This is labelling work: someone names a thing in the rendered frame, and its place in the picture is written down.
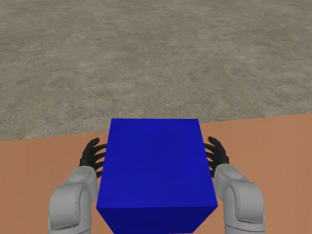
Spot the left robot hand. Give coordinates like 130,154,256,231
79,137,107,178

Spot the right robot hand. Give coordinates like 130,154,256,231
204,136,229,178

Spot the left robot forearm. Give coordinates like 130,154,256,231
48,166,98,234

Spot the carton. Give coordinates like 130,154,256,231
96,118,218,234

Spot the right robot forearm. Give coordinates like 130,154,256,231
214,163,266,234

